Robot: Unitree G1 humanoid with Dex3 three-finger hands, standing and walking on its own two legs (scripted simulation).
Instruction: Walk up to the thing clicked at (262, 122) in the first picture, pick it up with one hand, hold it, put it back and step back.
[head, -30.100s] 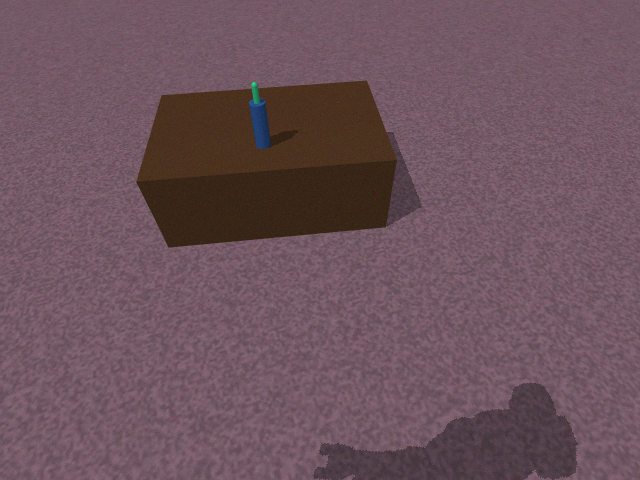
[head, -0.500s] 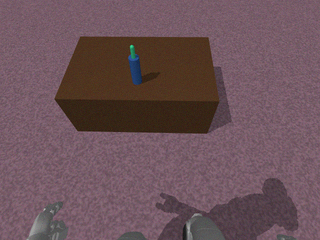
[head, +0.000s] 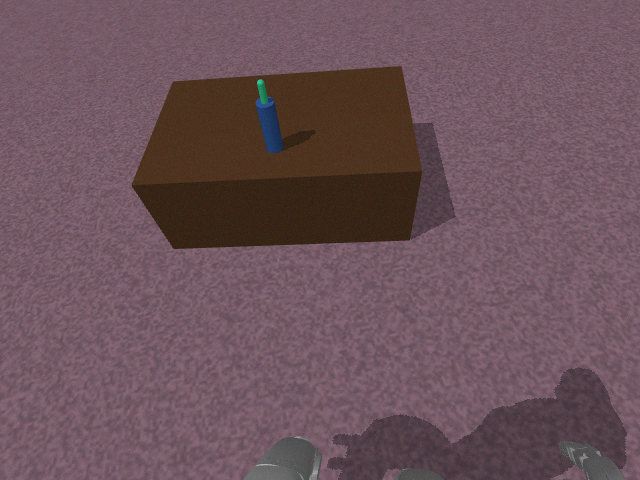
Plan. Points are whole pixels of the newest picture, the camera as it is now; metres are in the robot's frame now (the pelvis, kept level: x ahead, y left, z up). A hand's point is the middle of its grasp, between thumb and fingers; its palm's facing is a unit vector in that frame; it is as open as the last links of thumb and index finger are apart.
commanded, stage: step back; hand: left
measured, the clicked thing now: (268, 116) +1.12 +0.23 -0.28
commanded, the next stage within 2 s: stand in 1.02 s
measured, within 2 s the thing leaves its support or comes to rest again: neither
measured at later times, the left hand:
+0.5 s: hand out of the picture -0.02 +0.27 -0.14, palm faces +0.07 -0.92 -0.38, open 7.4 cm
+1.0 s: hand out of the picture +0.08 +0.29 -0.14, palm faces +0.03 -0.92 -0.39, open 7.4 cm
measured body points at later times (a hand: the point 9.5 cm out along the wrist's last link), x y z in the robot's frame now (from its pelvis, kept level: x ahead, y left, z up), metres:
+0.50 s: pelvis -0.05 +0.00 +0.00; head -0.05 -0.01 +0.45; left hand -0.02 +0.32 -0.12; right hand +0.04 -0.30 -0.13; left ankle -0.06 +0.13 -0.71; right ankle -0.02 -0.10 -0.73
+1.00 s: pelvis -0.01 +0.02 +0.01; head +0.00 +0.02 +0.46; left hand +0.08 +0.34 -0.11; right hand +0.10 -0.27 -0.12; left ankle -0.04 +0.14 -0.72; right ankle -0.02 -0.10 -0.72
